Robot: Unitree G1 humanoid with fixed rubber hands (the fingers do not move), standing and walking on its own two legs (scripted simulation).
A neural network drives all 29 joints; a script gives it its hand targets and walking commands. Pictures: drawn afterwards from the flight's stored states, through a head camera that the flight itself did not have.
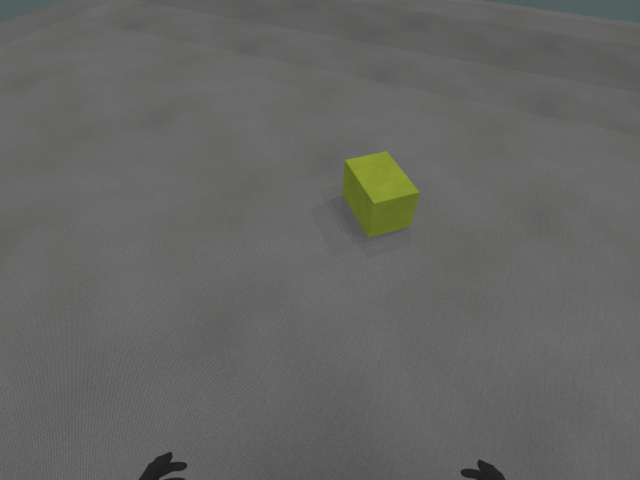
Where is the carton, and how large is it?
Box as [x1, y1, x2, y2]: [342, 151, 419, 236]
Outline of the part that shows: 386,151 345,160 342,194 368,236 409,226 419,192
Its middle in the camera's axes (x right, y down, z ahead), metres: +0.25 -0.20 +1.71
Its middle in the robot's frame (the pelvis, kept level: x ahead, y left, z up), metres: +1.35 -0.23 -0.66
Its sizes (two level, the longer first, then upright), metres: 0.295 0.205 0.199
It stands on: the floor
